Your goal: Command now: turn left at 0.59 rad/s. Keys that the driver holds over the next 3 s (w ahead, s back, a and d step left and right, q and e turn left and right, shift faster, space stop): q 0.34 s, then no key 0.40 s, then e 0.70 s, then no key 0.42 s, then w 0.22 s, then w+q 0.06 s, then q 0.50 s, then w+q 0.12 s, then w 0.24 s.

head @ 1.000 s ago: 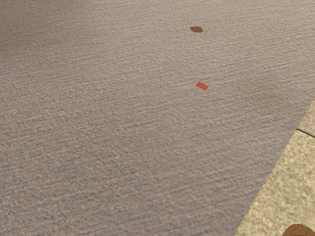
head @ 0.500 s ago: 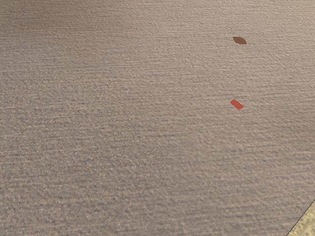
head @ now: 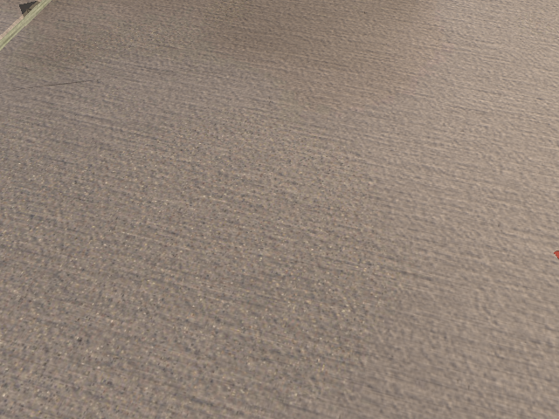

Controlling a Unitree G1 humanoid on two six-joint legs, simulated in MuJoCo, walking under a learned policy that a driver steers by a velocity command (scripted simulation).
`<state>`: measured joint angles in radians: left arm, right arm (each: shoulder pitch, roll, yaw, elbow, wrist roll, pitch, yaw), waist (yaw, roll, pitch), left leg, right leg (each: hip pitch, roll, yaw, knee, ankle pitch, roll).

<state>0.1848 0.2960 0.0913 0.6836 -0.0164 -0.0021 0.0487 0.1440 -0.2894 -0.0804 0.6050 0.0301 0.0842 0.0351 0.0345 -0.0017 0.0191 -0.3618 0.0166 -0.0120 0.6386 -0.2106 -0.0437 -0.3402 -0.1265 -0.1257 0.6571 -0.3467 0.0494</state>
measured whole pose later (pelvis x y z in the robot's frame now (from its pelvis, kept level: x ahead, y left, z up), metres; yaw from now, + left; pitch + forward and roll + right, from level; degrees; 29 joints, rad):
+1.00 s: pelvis +0.02 +0.05 -0.02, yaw +13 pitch +1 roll +0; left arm 0.27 0.30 0.10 0.77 -0.02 0.06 0.06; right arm 0.16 -0.18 -0.04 0.70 -0.02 0.00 -0.03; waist 0.02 -0.04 0.01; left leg -0.28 0.01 0.03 0.47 -0.21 0.02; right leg -0.56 0.02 0.07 1.31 -0.45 0.10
